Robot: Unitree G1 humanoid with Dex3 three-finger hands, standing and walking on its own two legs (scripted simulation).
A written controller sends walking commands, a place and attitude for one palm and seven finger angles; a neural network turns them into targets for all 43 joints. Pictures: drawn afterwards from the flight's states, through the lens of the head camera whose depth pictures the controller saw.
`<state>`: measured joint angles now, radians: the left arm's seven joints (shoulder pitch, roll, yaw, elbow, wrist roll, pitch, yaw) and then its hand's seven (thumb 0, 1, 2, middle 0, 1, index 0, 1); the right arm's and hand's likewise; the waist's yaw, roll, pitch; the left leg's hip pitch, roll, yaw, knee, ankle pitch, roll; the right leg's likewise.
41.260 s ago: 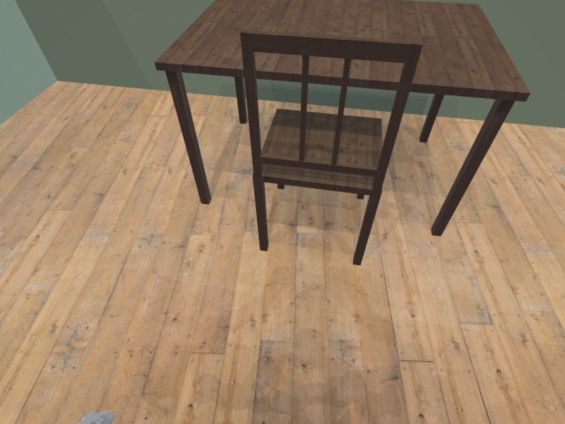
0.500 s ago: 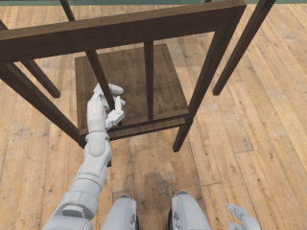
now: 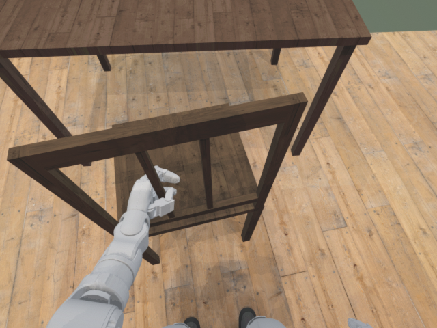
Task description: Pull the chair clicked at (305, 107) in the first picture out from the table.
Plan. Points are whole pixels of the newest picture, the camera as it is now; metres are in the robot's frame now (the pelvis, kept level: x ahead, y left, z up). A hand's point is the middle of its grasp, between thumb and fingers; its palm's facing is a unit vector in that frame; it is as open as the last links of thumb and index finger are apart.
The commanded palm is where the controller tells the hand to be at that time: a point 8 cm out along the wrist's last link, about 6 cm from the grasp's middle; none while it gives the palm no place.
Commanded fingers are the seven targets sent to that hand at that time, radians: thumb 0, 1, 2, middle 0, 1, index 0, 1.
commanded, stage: step backward, pulling the chair out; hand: left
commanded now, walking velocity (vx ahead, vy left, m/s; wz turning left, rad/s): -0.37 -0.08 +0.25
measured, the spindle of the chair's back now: (159, 190) +0.38 +0.12 -0.07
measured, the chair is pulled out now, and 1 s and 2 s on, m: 0.25 0.33 0.33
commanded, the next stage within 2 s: none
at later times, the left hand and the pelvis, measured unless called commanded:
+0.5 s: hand (163, 232) +0.30 +0.11 -0.07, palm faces +0.01 -0.98 -0.18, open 5.0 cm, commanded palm +0.29 +0.16 -0.07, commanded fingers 0.00 0.90 0.90 -0.50 -1.45 -0.50 -1.45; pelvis -0.05 -0.02 +0.00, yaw +1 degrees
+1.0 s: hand (160, 234) +0.29 +0.11 -0.07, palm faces -0.01 -0.98 -0.21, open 5.0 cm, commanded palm +0.29 +0.17 -0.07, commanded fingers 0.00 0.90 0.90 -0.50 -1.45 -0.50 -1.45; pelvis -0.05 -0.02 +0.00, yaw +2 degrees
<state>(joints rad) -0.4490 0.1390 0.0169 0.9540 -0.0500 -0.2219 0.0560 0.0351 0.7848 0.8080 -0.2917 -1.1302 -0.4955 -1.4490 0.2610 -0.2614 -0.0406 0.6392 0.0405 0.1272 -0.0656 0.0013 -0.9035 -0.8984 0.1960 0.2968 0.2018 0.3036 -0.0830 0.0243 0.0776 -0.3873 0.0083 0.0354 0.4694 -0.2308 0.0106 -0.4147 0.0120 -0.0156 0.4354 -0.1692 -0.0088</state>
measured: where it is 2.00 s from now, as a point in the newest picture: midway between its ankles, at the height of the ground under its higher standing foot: outside the picture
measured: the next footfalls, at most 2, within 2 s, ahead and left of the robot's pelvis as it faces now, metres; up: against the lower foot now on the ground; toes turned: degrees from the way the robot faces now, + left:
none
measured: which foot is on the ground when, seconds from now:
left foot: down 0.00-1.00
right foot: down 0.00-1.00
